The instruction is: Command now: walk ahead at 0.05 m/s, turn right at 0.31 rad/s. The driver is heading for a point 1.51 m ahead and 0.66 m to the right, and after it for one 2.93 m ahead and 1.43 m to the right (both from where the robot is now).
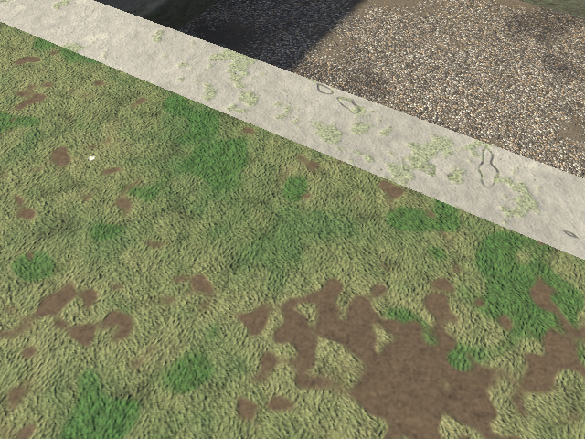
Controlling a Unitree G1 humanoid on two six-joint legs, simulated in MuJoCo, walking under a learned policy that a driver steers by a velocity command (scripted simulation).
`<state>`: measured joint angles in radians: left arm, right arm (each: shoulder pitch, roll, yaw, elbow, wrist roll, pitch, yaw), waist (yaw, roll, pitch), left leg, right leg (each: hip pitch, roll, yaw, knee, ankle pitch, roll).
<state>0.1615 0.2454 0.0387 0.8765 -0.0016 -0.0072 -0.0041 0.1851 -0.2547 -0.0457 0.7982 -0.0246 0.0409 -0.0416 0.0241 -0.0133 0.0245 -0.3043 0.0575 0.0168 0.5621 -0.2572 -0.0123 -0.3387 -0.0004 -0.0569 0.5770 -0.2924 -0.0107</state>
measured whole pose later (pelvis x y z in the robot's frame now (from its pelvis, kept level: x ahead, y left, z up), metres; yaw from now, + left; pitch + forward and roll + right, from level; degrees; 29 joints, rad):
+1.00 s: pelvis +0.16 -0.07 +0.01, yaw -31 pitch +2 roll +1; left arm 0.16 0.30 0.06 0.72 -0.01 -0.05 -0.02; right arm 0.38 -0.25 -0.07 0.90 0.01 -0.09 0.00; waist -0.08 -0.05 0.00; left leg -0.01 0.01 0.04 0.24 -0.26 0.00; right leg -0.65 -0.07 0.06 0.80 -0.11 0.01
